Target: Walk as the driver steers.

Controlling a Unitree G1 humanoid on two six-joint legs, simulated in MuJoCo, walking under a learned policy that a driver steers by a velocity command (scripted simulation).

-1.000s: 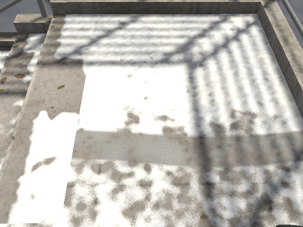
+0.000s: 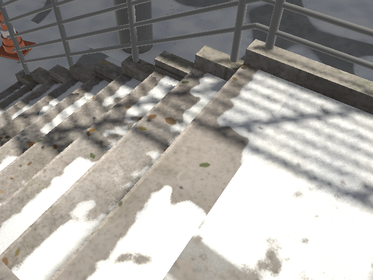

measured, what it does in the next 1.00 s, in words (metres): walks ahead: left foot, then right foot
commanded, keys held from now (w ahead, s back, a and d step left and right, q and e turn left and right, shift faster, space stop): w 0.98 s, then w+e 0.02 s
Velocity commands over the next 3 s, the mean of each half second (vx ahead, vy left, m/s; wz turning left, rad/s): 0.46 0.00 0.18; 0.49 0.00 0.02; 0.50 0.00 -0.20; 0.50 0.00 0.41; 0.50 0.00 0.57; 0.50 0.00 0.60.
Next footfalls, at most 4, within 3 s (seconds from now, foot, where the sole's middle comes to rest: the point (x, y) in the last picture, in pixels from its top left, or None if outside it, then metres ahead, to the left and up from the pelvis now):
0.08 left None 0.08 0.14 -0.78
0.56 right None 0.45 -0.04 -0.78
1.06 left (143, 217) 0.73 0.23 -0.78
1.62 right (209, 160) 1.04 -0.03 -0.78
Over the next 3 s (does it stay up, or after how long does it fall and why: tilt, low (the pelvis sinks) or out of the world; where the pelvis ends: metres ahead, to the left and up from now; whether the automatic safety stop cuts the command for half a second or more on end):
stays up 1.45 0.34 -0.24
